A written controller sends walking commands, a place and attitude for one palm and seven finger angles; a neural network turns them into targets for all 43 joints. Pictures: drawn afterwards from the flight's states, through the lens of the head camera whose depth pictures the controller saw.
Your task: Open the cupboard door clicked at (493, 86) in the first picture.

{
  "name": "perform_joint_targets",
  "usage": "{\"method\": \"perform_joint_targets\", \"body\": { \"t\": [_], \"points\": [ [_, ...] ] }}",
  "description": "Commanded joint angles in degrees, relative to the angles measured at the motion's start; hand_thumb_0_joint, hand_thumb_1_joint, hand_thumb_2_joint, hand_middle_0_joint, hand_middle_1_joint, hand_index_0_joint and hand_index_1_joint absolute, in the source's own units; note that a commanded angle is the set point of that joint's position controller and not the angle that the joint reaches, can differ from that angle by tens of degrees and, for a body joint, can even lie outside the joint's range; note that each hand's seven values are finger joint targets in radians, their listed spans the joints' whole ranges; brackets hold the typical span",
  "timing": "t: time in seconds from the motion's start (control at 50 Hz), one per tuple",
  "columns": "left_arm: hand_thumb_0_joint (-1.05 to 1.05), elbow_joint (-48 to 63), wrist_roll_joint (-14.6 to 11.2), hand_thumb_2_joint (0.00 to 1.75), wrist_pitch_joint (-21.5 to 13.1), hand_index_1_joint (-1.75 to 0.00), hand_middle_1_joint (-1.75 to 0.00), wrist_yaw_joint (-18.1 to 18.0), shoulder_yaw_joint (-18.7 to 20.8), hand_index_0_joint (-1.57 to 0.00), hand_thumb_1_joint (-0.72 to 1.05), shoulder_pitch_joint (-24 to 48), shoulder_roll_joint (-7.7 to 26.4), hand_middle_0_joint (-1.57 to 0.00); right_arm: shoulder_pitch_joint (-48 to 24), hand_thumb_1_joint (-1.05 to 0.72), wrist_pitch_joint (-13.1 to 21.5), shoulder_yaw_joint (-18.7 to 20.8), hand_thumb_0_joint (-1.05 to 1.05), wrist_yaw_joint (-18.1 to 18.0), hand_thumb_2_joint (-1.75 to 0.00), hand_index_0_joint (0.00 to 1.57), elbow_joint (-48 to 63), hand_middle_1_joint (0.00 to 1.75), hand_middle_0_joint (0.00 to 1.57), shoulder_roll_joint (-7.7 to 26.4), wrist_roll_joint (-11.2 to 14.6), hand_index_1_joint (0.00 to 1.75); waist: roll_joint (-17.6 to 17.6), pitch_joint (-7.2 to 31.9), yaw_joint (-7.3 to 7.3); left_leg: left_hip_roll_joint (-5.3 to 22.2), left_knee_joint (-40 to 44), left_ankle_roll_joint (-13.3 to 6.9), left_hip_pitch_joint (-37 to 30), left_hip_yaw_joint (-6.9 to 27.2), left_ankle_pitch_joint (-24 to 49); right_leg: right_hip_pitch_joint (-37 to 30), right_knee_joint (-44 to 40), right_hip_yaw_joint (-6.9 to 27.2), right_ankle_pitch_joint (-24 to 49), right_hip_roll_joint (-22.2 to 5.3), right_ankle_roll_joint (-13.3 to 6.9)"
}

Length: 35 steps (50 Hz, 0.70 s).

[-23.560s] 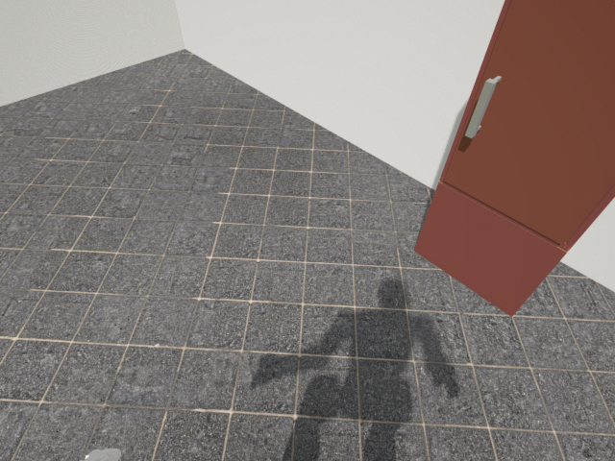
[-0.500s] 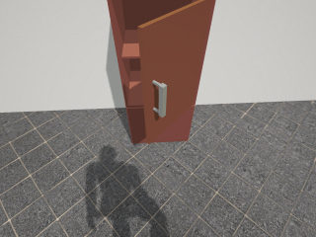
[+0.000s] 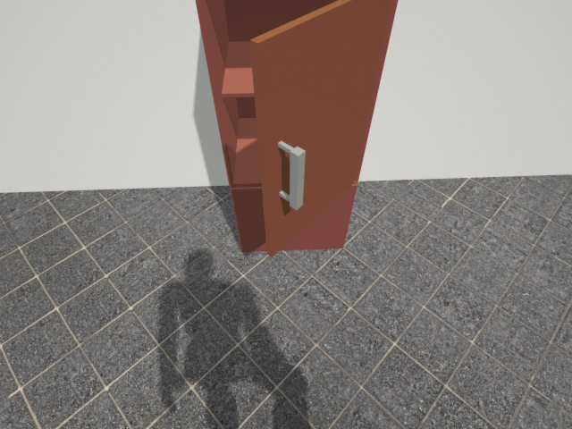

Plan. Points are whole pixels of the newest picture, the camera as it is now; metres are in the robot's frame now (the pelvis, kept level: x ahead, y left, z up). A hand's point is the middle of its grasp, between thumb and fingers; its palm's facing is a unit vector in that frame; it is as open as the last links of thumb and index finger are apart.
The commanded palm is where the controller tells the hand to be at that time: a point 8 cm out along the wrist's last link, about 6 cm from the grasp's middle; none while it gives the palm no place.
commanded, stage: look to check the result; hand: left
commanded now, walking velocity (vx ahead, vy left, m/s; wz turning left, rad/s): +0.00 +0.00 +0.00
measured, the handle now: (289, 176) +0.61 +0.03 -0.05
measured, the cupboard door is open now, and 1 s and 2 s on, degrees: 45 45 45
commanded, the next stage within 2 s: walk to a spot facing it in 0.16 s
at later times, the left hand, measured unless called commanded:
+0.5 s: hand out of the picture +0.02 +0.17 -0.18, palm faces -0.01 -0.98 -0.20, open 7.4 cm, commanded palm none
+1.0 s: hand out of the picture +0.12 +0.15 -0.16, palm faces -0.27 -0.92 -0.29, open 7.4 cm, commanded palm none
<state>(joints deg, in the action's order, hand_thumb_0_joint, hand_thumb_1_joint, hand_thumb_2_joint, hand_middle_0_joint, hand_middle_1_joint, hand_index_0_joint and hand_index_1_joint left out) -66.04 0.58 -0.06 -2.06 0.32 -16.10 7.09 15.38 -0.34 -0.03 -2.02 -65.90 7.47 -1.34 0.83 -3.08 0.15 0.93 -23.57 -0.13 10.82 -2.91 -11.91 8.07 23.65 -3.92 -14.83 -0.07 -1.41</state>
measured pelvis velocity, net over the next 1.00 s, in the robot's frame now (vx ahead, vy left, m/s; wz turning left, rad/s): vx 0.01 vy -0.04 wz -0.35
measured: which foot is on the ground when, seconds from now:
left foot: down 0.00-0.76, up 0.78-1.00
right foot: down 0.00-1.00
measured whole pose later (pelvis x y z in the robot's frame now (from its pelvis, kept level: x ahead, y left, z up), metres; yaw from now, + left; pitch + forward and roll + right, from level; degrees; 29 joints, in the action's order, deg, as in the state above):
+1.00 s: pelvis +0.01 -0.04 +0.00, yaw -20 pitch +2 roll +2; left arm -54.3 1.6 1.7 -0.9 4.1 -12.3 11.3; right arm 4.3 -2.9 3.8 -1.7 -52.6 13.1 -0.8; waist 0.8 -6.2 -1.8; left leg 2.2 -58.9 3.2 26.3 0.4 -24.5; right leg 15.5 29.3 5.3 -15.1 4.3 -3.9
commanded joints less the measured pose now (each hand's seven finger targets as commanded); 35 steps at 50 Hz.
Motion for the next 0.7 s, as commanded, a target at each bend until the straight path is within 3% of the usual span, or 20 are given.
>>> {"method": "perform_joint_targets", "body": {
  "t": [0.0,0.26,0.4,0.48,0.52,0.56,0.6,0.62,0.64,0.68],
  "points": [
    [0.00,1.0,-0.2,0.90,-0.9,-0.30,-0.30,-0.2,1.2,-0.20,0.90,-4.3,5.8,-0.20,4.0,-0.90,0.6,0.6,0.00,-0.5,-0.90,0.20,1.0,0.30,0.20,5.1,0.2,0.30,-0.6,-0.9,0.21,5.0,3.7,-1.6,-1.9,4.6,8.0,2.9,-5.3,5.7,7.6,-6.0,-1.1],
    [0.00,1.3,-0.3,0.90,-1.1,-0.30,-0.30,-0.2,1.2,-0.20,0.90,-3.8,6.4,-0.20,3.4,-0.90,0.8,0.5,0.00,-0.6,-0.90,0.20,0.8,0.30,0.20,5.4,0.2,0.30,-1.0,-0.5,0.04,4.9,3.7,-1.4,-2.4,4.5,10.3,1.0,-5.6,5.3,11.0,-6.4,-1.0],
    [0.00,4.8,0.4,0.90,1.0,-0.30,-0.30,0.5,4.2,-0.20,0.90,-1.6,9.2,-0.20,2.7,-0.90,-0.7,3.0,0.00,-1.5,-0.90,0.20,3.6,0.30,0.20,7.9,0.2,0.30,-2.0,0.2,0.38,6.7,-2.7,-0.9,-1.8,0.0,7.0,5.0,0.1,9.0,18.5,-6.3,-2.4],
    [0.00,7.5,0.6,0.90,1.7,-0.30,-0.30,1.1,5.2,-0.20,0.90,0.2,9.8,-0.20,1.3,-0.90,-0.8,4.1,0.00,-1.6,-0.90,0.20,6.3,0.30,0.20,9.0,0.1,0.30,-1.2,0.7,0.34,8.5,-3.4,-1.4,-1.1,0.3,3.3,8.3,2.9,10.8,15.8,-4.8,-2.5],
    [0.00,8.7,0.7,0.90,1.8,-0.30,-0.30,1.4,5.5,-0.20,0.90,1.0,9.6,-0.20,0.7,-0.90,-0.7,4.6,0.00,-1.6,-0.90,0.20,7.6,0.30,0.20,10.1,0.1,0.30,1.2,1.4,0.40,10.4,-2.6,-2.1,-2.0,1.5,2.2,10.7,5.7,10.8,13.6,-3.1,-2.1],
    [0.00,10.3,0.8,0.90,2.1,-0.30,-0.30,1.8,5.5,-0.20,0.90,2.2,9.1,-0.20,0.8,-0.90,-0.6,5.2,0.00,-1.7,-0.90,0.20,8.5,0.30,0.20,12.0,-0.1,0.30,6.8,1.6,0.55,15.2,1.1,-4.6,-3.0,5.5,2.0,14.6,13.2,8.1,8.1,-0.3,-1.0],
    [0.00,12.0,0.9,0.90,2.5,-0.30,-0.30,2.3,5.6,-0.20,0.90,4.1,8.1,-0.20,0.8,-0.90,-0.1,5.5,0.00,-1.5,-0.90,0.20,9.5,0.30,0.20,13.6,-0.6,0.30,12.9,1.7,0.74,22.6,6.3,-9.4,-2.5,9.4,6.1,17.4,26.7,3.4,-13.4,0.6,0.3],
    [0.00,12.8,0.9,0.90,2.7,-0.30,-0.30,2.5,5.7,-0.20,0.90,4.9,8.0,-0.20,0.3,-0.90,-0.1,5.4,0.00,-1.5,-0.90,0.20,10.3,0.30,0.20,13.9,-0.7,0.30,11.2,1.7,0.61,24.4,6.3,-10.5,-1.9,9.8,7.3,17.6,29.7,4.4,-16.5,-1.1,0.3],
    [0.00,13.2,0.9,0.90,2.6,-0.30,-0.30,2.7,5.7,-0.20,0.90,5.0,7.8,-0.20,-1.4,-0.90,0.2,5.4,0.00,-1.5,-0.90,0.20,10.9,0.30,0.20,14.2,-0.9,0.30,9.1,1.3,-0.34,24.1,4.6,-10.1,-0.7,8.3,11.7,16.3,27.9,4.9,-16.6,-2.2,0.1],
    [0.00,12.4,0.8,0.90,2.1,-0.30,-0.30,3.0,5.7,-0.20,0.90,0.8,7.7,-0.20,-4.6,-0.90,0.0,5.4,0.00,-1.3,-0.90,0.20,12.1,0.30,0.20,14.9,-1.0,0.30,6.0,3.1,-2.73,20.1,-2.8,-6.1,0.4,0.6,16.0,9.1,16.6,2.1,-9.6,-1.7,0.2]
  ]
}}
